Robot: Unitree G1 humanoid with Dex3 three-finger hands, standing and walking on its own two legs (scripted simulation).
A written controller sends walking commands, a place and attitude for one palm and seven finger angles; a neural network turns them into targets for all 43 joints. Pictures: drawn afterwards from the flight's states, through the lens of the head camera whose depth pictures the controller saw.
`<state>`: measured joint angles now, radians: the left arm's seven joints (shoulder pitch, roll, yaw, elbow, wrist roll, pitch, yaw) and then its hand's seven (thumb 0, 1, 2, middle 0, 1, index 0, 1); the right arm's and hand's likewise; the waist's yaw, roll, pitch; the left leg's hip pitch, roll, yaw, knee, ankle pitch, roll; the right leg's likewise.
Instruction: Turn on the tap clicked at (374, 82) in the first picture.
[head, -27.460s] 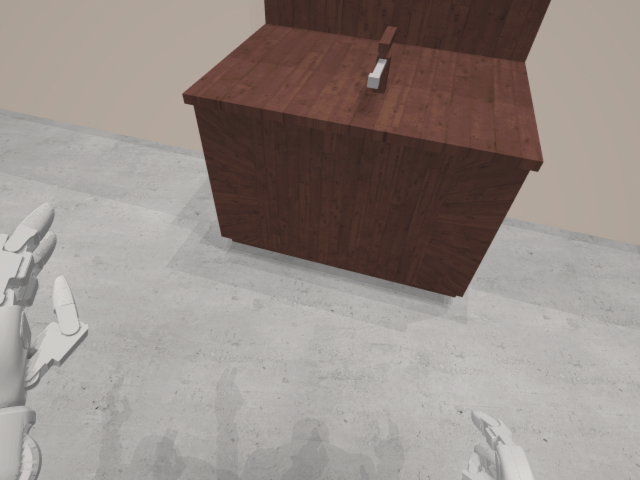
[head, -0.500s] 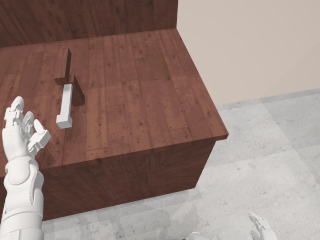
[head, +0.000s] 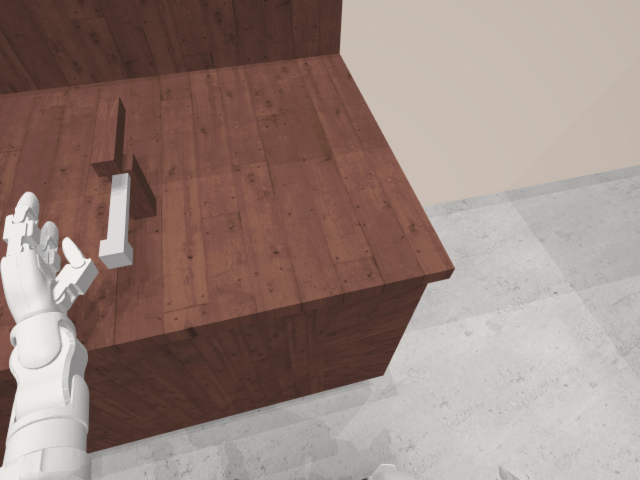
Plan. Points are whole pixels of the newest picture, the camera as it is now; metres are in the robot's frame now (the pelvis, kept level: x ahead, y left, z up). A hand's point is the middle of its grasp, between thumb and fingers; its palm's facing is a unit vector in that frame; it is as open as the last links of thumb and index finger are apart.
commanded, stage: reach beside the lever's end, fingers flat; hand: left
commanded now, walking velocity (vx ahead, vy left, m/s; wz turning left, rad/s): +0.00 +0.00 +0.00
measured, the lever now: (116, 252) +0.37 +0.27 +0.07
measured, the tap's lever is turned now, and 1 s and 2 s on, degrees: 0 8 38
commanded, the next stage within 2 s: push the lever round in 0.14 s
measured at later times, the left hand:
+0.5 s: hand (97, 265) +0.35 +0.29 +0.07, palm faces +0.50 -0.86 -0.09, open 7.8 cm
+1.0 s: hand (122, 262) +0.36 +0.26 +0.07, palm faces +0.49 -0.87 -0.08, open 7.8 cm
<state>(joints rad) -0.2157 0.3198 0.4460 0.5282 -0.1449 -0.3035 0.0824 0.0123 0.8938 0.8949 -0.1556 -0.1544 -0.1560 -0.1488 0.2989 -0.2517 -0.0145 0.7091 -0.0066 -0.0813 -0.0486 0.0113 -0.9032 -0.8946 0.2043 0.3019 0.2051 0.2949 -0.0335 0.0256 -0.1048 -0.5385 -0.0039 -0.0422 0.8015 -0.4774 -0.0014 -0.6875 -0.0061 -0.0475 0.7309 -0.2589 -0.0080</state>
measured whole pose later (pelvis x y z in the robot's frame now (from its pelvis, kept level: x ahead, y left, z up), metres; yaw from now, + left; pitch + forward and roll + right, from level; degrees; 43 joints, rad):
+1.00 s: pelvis -0.01 -0.01 +0.00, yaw +1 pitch +12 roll -1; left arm -0.27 0.27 0.38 0.56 -0.12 -0.31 0.15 0.01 0.90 0.90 -0.15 -0.15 -0.15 -0.15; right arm 0.26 -0.25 -0.01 0.70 -0.01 -0.07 -0.05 0.01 -0.90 -0.89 0.20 0.30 0.20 0.29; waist -0.03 0.03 -0.10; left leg -0.54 0.00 -0.05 0.80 -0.47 -0.01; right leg -0.69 0.00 -0.06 0.74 -0.25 -0.02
